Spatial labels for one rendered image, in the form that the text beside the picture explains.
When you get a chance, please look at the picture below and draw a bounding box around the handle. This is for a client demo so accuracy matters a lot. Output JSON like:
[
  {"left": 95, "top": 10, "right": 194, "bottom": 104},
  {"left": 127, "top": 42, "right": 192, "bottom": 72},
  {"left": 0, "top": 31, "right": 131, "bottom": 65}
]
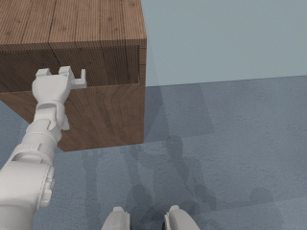
[{"left": 70, "top": 69, "right": 87, "bottom": 89}]

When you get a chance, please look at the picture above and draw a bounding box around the drawer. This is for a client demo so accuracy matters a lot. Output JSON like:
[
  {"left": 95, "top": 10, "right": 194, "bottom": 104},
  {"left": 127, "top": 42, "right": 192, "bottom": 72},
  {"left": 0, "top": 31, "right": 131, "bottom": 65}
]
[{"left": 0, "top": 45, "right": 138, "bottom": 93}]

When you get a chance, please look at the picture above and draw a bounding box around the left robot forearm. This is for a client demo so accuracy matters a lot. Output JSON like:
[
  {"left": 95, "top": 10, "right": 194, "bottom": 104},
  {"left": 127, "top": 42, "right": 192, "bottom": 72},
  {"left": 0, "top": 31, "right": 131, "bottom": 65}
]
[{"left": 0, "top": 100, "right": 65, "bottom": 178}]

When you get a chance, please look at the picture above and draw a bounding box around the robot left shin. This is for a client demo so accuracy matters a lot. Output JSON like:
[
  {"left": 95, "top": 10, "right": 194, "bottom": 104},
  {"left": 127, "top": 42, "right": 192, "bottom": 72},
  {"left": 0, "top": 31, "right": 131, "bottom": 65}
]
[{"left": 112, "top": 206, "right": 124, "bottom": 212}]

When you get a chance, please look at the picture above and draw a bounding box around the robot shin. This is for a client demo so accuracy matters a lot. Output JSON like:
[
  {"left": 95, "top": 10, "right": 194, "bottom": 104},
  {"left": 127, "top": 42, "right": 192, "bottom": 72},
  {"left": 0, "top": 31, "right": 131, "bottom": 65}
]
[
  {"left": 168, "top": 205, "right": 179, "bottom": 213},
  {"left": 112, "top": 206, "right": 124, "bottom": 212}
]

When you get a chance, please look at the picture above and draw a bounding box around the left robot upper arm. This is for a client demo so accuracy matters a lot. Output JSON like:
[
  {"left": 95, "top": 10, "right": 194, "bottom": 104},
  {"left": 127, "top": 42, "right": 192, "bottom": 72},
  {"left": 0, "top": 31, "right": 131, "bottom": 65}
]
[{"left": 0, "top": 161, "right": 56, "bottom": 230}]

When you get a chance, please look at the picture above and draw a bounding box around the robot right shin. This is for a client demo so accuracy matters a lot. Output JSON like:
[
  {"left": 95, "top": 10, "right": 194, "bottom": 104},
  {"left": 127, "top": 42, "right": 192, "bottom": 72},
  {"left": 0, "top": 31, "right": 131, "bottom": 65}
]
[{"left": 168, "top": 205, "right": 179, "bottom": 213}]

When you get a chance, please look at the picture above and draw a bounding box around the cabinet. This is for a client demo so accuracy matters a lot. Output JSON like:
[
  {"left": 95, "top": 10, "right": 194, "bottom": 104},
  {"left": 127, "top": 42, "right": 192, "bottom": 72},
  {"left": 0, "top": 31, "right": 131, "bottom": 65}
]
[{"left": 0, "top": 0, "right": 147, "bottom": 152}]

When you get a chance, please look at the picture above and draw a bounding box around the robot left hand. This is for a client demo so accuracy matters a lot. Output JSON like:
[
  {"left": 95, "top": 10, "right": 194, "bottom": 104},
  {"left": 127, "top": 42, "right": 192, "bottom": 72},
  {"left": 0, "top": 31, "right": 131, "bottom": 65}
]
[{"left": 32, "top": 66, "right": 75, "bottom": 130}]

